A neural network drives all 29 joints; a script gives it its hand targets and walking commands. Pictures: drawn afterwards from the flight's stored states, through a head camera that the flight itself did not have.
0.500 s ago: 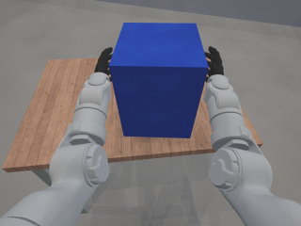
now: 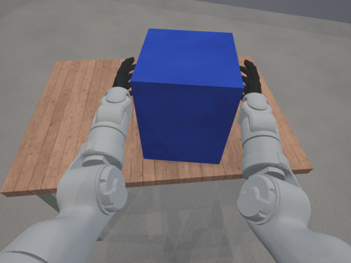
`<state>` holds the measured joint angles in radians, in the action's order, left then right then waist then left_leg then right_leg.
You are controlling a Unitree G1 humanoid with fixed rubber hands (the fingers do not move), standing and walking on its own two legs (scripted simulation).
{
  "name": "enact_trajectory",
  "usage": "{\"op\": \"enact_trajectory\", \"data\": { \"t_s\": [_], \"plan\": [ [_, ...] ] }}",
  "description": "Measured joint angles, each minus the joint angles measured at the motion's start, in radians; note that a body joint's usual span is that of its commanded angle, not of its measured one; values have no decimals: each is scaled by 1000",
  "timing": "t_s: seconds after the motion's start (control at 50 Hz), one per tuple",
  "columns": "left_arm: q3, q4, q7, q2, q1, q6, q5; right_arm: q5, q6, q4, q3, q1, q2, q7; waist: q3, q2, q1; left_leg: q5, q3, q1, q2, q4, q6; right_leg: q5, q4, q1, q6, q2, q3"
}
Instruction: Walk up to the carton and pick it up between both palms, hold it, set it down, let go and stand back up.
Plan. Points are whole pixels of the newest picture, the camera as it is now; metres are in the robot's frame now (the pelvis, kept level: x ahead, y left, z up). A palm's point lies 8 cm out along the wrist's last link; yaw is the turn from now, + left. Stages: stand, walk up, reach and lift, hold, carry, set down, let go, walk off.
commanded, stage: set down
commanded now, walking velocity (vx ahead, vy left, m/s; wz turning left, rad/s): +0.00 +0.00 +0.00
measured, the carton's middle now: (185, 99) +0.48 -0.03 +0.10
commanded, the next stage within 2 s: none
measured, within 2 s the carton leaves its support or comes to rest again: rests again in 0.20 s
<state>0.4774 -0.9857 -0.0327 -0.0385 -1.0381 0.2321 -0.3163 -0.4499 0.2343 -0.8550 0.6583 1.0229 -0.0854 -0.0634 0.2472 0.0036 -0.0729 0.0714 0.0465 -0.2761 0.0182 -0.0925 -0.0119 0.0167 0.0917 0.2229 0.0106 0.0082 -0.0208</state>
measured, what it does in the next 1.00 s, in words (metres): stands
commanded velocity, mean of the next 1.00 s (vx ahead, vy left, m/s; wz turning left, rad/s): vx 0.00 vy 0.00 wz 0.00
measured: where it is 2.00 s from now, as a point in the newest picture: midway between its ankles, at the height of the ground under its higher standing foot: outside the picture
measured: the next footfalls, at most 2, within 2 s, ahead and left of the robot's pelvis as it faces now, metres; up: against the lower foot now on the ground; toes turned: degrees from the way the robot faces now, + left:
none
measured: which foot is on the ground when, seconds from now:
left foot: down 0.00-1.00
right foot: down 0.00-1.00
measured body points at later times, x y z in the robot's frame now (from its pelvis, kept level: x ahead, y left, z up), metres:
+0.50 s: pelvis +0.00 +0.00 +0.00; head +0.04 +0.01 +0.45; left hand +0.47 +0.12 +0.13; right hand +0.45 -0.17 +0.13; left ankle -0.02 +0.11 -0.75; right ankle -0.05 -0.11 -0.75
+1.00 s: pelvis +0.00 +0.00 +0.00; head +0.05 +0.01 +0.45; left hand +0.47 +0.12 +0.12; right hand +0.44 -0.17 +0.13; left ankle -0.02 +0.11 -0.75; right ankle -0.05 -0.11 -0.75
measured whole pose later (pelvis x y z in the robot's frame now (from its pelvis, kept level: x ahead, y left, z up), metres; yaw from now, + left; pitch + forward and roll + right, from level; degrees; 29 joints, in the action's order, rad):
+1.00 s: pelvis +0.00 +0.00 +0.00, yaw +1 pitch +19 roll +0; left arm 0.53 -0.97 0.01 0.01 -0.99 0.10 -0.40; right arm -0.56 0.14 -0.77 0.78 0.96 -0.14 0.02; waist 0.25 0.01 -0.07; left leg 0.08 0.04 -0.31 0.02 -0.09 -0.02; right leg 0.02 0.09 0.25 0.01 0.00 -0.05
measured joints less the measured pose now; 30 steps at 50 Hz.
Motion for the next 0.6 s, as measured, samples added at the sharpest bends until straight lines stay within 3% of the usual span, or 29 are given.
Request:
{"op": "enact_trajectory", "data": {
  "t_s": [0.36, 0.6],
  "plan": [
    [12, -13, -7, 21, 30, -74, -2, -16, -50, 23, 12, -43, -11, 16, 13, -15, 18, 3, -15, -29, 3, 0, -6, 6, 0, 32, -3, -3, -10],
    [21, -18, 5, 23, 33, -102, -30, -61, -64, 35, 62, -49, -29, 34, 11, 2, 5, 11, -7, -35, 0, 0, -2, 10, 0, 34, 1, 0, -23]
  ]
}}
